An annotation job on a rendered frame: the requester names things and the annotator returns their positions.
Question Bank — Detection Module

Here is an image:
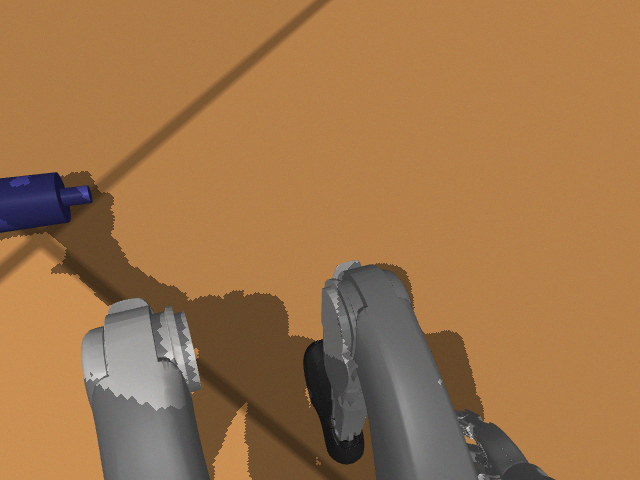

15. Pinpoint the right robot hand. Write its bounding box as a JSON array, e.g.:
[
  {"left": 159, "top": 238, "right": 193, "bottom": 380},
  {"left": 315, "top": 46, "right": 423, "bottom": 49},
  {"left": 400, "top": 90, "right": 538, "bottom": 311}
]
[{"left": 455, "top": 409, "right": 529, "bottom": 480}]

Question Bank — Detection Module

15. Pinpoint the right robot foot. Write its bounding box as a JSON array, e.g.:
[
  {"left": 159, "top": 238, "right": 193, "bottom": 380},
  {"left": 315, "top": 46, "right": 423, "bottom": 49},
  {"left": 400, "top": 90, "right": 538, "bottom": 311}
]
[{"left": 303, "top": 340, "right": 364, "bottom": 464}]

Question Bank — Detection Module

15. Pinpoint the right robot arm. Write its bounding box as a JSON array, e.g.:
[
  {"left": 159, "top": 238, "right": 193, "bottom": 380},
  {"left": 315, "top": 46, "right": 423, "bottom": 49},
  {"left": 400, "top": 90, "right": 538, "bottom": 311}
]
[{"left": 501, "top": 463, "right": 555, "bottom": 480}]

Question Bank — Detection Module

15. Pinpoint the bottle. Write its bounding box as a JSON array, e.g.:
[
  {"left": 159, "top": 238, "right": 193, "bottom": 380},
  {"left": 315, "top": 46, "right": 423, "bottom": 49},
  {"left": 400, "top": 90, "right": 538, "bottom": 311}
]
[{"left": 0, "top": 172, "right": 92, "bottom": 233}]

